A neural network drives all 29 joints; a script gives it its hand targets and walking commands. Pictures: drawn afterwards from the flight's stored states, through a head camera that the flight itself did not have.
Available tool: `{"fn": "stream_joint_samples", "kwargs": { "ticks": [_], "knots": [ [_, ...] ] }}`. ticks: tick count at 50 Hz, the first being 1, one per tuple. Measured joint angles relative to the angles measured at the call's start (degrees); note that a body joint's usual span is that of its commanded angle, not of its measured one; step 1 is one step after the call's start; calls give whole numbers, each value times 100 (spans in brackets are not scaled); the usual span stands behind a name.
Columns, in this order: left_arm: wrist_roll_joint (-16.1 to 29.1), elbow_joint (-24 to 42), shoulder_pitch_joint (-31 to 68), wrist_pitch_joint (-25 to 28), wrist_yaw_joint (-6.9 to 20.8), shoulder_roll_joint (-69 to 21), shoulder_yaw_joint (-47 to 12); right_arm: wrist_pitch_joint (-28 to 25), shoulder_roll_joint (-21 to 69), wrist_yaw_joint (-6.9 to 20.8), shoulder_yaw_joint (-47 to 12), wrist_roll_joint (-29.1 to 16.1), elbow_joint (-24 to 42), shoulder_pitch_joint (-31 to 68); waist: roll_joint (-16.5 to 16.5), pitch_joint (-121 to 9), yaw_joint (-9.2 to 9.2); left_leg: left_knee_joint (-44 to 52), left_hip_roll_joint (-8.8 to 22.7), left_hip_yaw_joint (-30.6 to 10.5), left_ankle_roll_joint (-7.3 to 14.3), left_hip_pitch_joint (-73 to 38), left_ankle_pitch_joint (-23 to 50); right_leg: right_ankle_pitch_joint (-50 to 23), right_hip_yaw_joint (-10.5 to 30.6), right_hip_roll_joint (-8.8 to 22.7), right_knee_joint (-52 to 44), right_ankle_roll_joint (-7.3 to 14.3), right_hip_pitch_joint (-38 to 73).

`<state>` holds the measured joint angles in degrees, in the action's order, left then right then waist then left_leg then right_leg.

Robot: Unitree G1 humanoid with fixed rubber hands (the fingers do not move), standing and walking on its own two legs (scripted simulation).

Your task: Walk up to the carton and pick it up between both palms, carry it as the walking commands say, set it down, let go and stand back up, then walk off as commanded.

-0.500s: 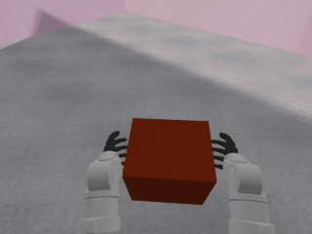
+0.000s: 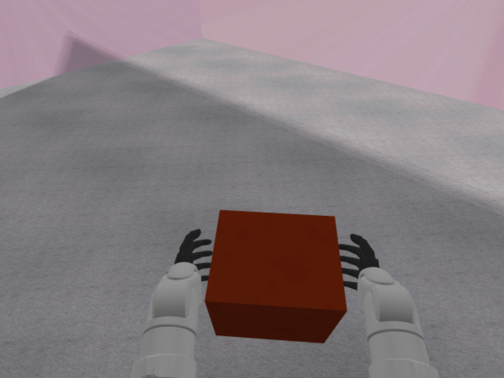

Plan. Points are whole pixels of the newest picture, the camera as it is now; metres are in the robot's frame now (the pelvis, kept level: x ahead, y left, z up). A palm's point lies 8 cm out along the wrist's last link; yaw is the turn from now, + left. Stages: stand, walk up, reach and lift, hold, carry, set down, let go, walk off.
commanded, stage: set down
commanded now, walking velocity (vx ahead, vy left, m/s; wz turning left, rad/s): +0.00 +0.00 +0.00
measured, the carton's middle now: (273, 278) +0.33 -0.01 -0.03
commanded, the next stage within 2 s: none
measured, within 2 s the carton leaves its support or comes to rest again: neither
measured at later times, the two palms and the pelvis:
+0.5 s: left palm (187, 272) +0.32 +0.15 +0.01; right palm (351, 266) +0.33 -0.15 +0.01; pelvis +0.01 -0.01 +0.00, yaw +1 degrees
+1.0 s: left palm (200, 296) +0.32 +0.14 -0.08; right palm (348, 292) +0.34 -0.16 -0.09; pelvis +0.01 -0.02 -0.02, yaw +2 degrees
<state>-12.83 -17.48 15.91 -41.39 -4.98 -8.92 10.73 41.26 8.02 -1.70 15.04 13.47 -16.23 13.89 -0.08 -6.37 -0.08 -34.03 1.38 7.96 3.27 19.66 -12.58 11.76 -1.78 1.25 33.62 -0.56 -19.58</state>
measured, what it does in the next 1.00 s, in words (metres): stands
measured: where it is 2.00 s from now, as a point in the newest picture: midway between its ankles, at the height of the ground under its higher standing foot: outside the picture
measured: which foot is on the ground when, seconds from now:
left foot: down 0.00-1.00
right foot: down 0.00-1.00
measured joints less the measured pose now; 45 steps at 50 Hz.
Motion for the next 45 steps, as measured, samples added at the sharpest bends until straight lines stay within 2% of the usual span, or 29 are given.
{"fn": "stream_joint_samples", "kwargs": {
  "ticks": [4, 8, 13, 22, 32, 41, 45],
  "knots": [
    [-1, -506, 143, 128, -32, -33, 59, -105, 0, -611, 120, -1, -640, 337, -34, 0, -2, 0, -34, -87, 0, -6, 12, 17, 94, -82, 0, 13, 40],
    [-2, -1219, 467, 429, -371, -80, 456, -415, -60, -668, 392, 5, -1621, 880, -64, 15, -2, 0, -35, -122, 0, -6, 9, 37, 96, -105, 12, 14, 41],
    [-34, -1670, 624, 839, -445, -79, 750, -852, -134, -530, 550, 42, -2209, 1127, -123, 52, -1, 0, -35, -160, 0, -7, 9, 64, 96, -132, 18, 53, 42],
    [-34, -1725, 658, 1287, -397, 38, 834, -1306, -134, 61, 665, 76, -2226, 1128, -101, 313, -1, 0, -40, -171, -25, -7, -45, 142, 99, -134, 25, 60, 41],
    [-35, -1724, 657, 1618, 115, 148, 834, -1717, -109, 83, 793, 119, -2186, 1122, -32, 778, -1, 0, -79, -170, -31, -7, -99, 224, 106, -99, 82, 60, 19],
    [-37, -1741, 661, 2181, 174, 140, 835, -2287, -104, 106, 824, 120, -2185, 1122, -4, 973, -1, -284, -120, -171, -52, 596, -161, 401, 110, -40, 549, 71, -661],
    [-37, -1757, 661, 2451, 199, 133, 835, -2546, -80, 28, 824, 121, -2181, 1123, -2, 988, -1, -524, -120, -170, -54, 1091, -200, 481, 111, -27, 853, 97, -1184]
  ]
}}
